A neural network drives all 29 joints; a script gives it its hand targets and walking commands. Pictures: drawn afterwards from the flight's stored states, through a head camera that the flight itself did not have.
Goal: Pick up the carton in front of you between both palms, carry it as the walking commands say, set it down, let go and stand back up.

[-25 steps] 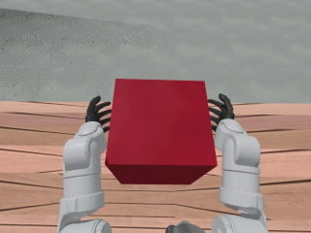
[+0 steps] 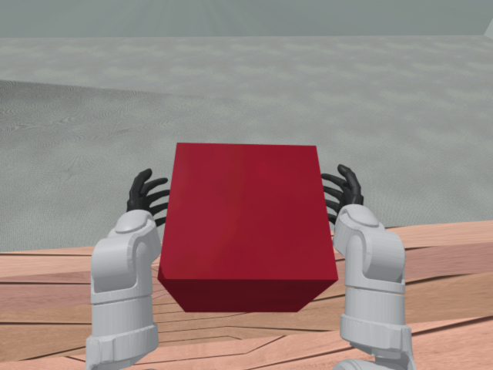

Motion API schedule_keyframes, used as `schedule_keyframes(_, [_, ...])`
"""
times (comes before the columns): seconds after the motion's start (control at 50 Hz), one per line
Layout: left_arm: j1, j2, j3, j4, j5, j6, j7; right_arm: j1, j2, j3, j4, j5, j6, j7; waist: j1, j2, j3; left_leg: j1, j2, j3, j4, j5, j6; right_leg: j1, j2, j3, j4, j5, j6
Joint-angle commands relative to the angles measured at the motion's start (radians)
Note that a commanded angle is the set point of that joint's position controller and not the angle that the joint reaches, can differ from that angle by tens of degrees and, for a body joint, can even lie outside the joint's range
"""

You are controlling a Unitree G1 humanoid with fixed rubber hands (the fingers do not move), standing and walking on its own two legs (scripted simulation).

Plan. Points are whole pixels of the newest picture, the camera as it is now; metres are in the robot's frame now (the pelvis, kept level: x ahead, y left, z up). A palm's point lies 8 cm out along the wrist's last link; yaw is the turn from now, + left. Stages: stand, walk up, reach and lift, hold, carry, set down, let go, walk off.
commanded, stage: carry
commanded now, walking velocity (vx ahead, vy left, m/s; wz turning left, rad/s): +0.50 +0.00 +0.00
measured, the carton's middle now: (244, 237) +0.32 +0.00 +0.07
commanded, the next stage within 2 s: none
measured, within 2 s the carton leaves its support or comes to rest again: neither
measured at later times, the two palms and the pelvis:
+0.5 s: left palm (160, 187) +0.62 +0.22 -0.10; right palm (270, 177) +0.65 -0.09 -0.09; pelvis +0.32 +0.03 -0.19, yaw +4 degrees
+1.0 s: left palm (175, 157) +0.98 +0.24 -0.28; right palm (252, 159) +0.97 -0.07 -0.28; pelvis +0.66 +0.10 -0.35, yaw +2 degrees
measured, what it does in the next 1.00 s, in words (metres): goes down: right foot 0.14 m lower, then left foot 0.15 m lower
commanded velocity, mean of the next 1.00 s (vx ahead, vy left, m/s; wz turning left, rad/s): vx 0.13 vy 0.00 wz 0.00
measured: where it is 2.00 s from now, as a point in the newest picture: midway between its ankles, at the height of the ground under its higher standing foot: (222, 231)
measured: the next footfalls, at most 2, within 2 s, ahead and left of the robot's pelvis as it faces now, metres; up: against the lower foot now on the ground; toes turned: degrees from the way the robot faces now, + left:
right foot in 0.46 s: +0.44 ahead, +0.01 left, -0.14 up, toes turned +2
left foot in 0.88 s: +0.72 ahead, +0.16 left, -0.29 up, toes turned +2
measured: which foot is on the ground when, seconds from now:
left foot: down 0.00-0.48, up 0.50-0.86, down 0.88-1.00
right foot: down 0.00-0.00, up 0.02-0.44, down 0.46-0.88, up 0.90-1.00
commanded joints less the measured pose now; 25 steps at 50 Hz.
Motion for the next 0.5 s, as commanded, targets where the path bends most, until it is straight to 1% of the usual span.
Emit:
schedule_keyframes(0.0, [-0.552,-0.593,-0.479,0.043,-0.101,-0.005,0.026,-0.391,0.508,0.480,0.051,0.136,0.010,-0.019,-0.138,0.326,-0.069,0.606,0.117,-0.229,0.116,0.605,0.059,-0.663,0.167,0.089,0.728,-0.049,0.010])
schedule_keyframes(0.02, [-0.462,-0.551,-0.418,0.089,-0.061,0.001,0.046,-0.433,0.523,0.518,0.042,0.190,0.007,-0.025,-0.030,0.249,-0.167,0.640,0.236,-0.475,0.047,0.508,0.097,-0.733,0.118,0.179,0.584,0.046,0.012])
schedule_keyframes(0.04, [-0.459,-0.534,-0.363,0.096,-0.027,-0.004,0.061,-0.505,0.580,0.562,0.010,0.240,-0.003,-0.017,-0.025,0.076,-0.165,0.493,0.249,-0.491,-0.017,0.263,0.131,-0.672,0.055,0.184,0.431,0.082,0.021])
schedule_keyframes(0.06, [-0.485,-0.573,-0.353,0.107,-0.010,-0.010,0.072,-0.548,0.637,0.589,-0.001,0.273,-0.003,-0.007,-0.006,-0.104,-0.209,0.394,0.225,-0.493,-0.029,0.067,0.126,-0.593,0.010,0.195,0.333,0.124,0.023])
schedule_keyframes(0.08, [-0.492,-0.613,-0.351,0.093,-0.019,-0.021,0.061,-0.651,0.676,0.619,-0.046,0.305,-0.022,-0.002,0.005,0.067,-0.324,0.427,0.356,-0.723,0.018,-0.058,0.257,-0.649,-0.009,0.218,0.373,0.105,0.019])
schedule_keyframes(0.1, [-0.550,-0.649,-0.386,0.064,-0.044,-0.039,0.048,-0.683,0.736,0.636,-0.049,0.338,-0.034,0.014,0.007,0.013,-0.309,0.420,0.332,-0.727,0.063,-0.164,0.223,-0.700,-0.048,0.271,0.254,0.238,0.003])
schedule_keyframes(0.12, [-0.610,-0.706,-0.421,0.045,-0.071,-0.061,0.034,-0.712,0.782,0.654,-0.066,0.353,-0.049,0.031,0.008,-0.058,-0.252,0.255,0.288,-0.613,0.030,-0.298,0.214,-0.636,-0.045,0.250,0.079,0.355,0.009])
schedule_keyframes(0.14, [-0.655,-0.748,-0.449,0.033,-0.087,-0.079,0.019,-0.706,0.810,0.661,-0.054,0.350,-0.060,0.043,-0.004,-0.058,-0.236,0.184,0.247,-0.587,-0.017,-0.372,0.194,-0.573,-0.030,0.205,-0.024,0.373,0.013])
schedule_keyframes(0.16, [-0.650,-0.778,-0.485,0.034,-0.103,-0.098,0.006,-0.685,0.819,0.660,-0.047,0.338,-0.073,0.050,-0.019,-0.022,-0.234,0.165,0.238,-0.550,-0.006,-0.266,0.208,-0.551,-0.022,0.172,-0.086,0.426,0.013])
schedule_keyframes(0.18, [-0.647,-0.790,-0.518,0.026,-0.117,-0.117,-0.003,-0.647,0.825,0.654,-0.027,0.317,-0.084,0.054,-0.024,0.014,-0.259,0.211,0.229,-0.515,0.022,-0.149,0.193,-0.565,-0.016,0.153,-0.101,0.415,0.006])
schedule_keyframes(0.2, [-0.629,-0.798,-0.539,0.030,-0.120,-0.133,-0.009,-0.592,0.823,0.644,0.001,0.290,-0.097,0.055,-0.023,0.058,-0.331,0.321,0.229,-0.488,0.104,0.034,0.167,-0.605,-0.025,0.141,0.010,0.528,-0.018])
schedule_keyframes(0.22, [-0.598,-0.800,-0.563,0.024,-0.130,-0.148,-0.016,-0.530,0.820,0.642,0.017,0.269,-0.111,0.055,-0.039,0.045,-0.353,0.445,0.191,-0.462,0.174,0.045,0.136,-0.710,-0.036,0.139,-0.029,0.551,-0.036])
schedule_keyframes(0.24, [-0.578,-0.806,-0.580,0.026,-0.125,-0.164,-0.020,-0.490,0.815,0.639,0.025,0.258,-0.125,0.054,-0.080,-0.051,-0.326,0.518,0.077,-0.378,0.287,-0.138,0.085,-0.792,-0.032,0.154,-0.254,0.776,-0.044])
schedule_keyframes(0.26, [-0.544,-0.801,-0.577,0.044,-0.116,-0.174,-0.020,-0.435,0.804,0.638,0.038,0.238,-0.137,0.050,-0.105,-0.012,-0.328,0.577,0.033,-0.347,0.309,-0.103,0.065,-0.818,0.007,0.091,-0.322,0.840,-0.038])
schedule_keyframes(0.28, [-0.514,-0.796,-0.580,0.049,-0.105,-0.184,-0.020,-0.395,0.788,0.633,0.051,0.225,-0.149,0.047,-0.132,0.018,-0.308,0.614,0.011,-0.335,0.343,-0.030,0.058,-0.841,0.029,0.045,-0.364,0.862,-0.029])
schedule_keyframes(0.3, [-0.488,-0.790,-0.575,0.060,-0.099,-0.193,-0.020,-0.370,0.774,0.634,0.053,0.205,-0.160,0.044,-0.125,-0.060,-0.269,0.532,-0.013,-0.297,0.362,-0.083,0.070,-0.760,0.049,0.019,-0.560,0.954,-0.008])
schedule_keyframes(0.32, [-0.474,-0.784,-0.577,0.052,-0.087,-0.199,-0.019,-0.366,0.773,0.642,0.053,0.204,-0.171,0.041,-0.148,-0.069,-0.239,0.458,-0.042,-0.269,0.346,-0.133,0.073,-0.629,0.081,-0.029,-0.691,1.002,0.009])
schedule_keyframes(0.34, [-0.452,-0.777,-0.577,0.048,-0.089,-0.204,-0.018,-0.357,0.765,0.644,0.051,0.208,-0.183,0.039,-0.148,-0.042,-0.207,0.335,-0.062,-0.225,0.361,-0.147,0.055,-0.454,0.099,-0.056,-0.786,1.109,0.014])
schedule_keyframes(0.36, [-0.457,-0.764,-0.582,0.033,-0.089,-0.209,-0.015,-0.358,0.766,0.647,0.050,0.205,-0.193,0.037,-0.119,0.029,-0.213,0.283,-0.050,-0.213,0.388,-0.191,0.049,-0.338,0.098,-0.051,-0.797,1.153,0.006])
schedule_keyframes(0.38, [-0.452,-0.733,-0.569,0.020,-0.082,-0.214,-0.010,-0.340,0.759,0.643,0.052,0.204,-0.200,0.034,-0.095,0.068,-0.196,0.210,-0.068,-0.161,0.439,-0.284,0.049,-0.228,0.112,-0.071,-0.846,1.190,-0.002])
schedule_keyframes(0.4, [-0.467,-0.708,-0.565,0.011,-0.070,-0.214,-0.002,-0.329,0.745,0.642,0.063,0.204,-0.204,0.030,0.017,0.088,-0.314,0.127,-0.009,-0.140,0.593,-0.033,0.009,0.043,0.129,-0.101,-0.640,1.219,-0.031])
schedule_keyframes(0.42, [-0.408,-0.675,-0.552,0.022,-0.066,-0.210,0.004,-0.343,0.718,0.647,0.040,0.201,-0.205,0.024,0.183,0.027,-0.356,0.018,0.037,-0.124,0.823,0.125,-0.028,0.209,0.077,-0.020,-0.669,1.065,-0.077])
schedule_keyframes(0.44, [-0.364,-0.649,-0.540,0.032,-0.063,-0.205,0.010,-0.387,0.698,0.639,0.024,0.200,-0.198,0.015,0.346,-0.203,-0.337,-0.091,-0.089,-0.026,1.278,-0.287,-0.073,0.314,-0.003,0.047,-0.826,0.990,-0.155])
schedule_keyframes(0.46, [-0.322,-0.626,-0.536,0.073,-0.047,-0.195,0.020,-0.368,0.672,0.612,0.032,0.182,-0.188,0.005,0.258,-0.274,-0.253,-0.440,-0.178,-0.046,1.451,-1.021,-0.083,0.458,-0.134,0.301,-0.628,1.251,-0.225])
schedule_keyframes(0.48, [-0.328,-0.634,-0.561,0.088,-0.088,-0.188,0.028,-0.322,0.610,0.552,0.042,0.157,-0.179,-0.010,0.155,-0.159,-0.307,-0.512,-0.147,-0.205,1.353,-0.977,-0.070,0.455,-0.241,0.630,-0.678,1.115,-0.299])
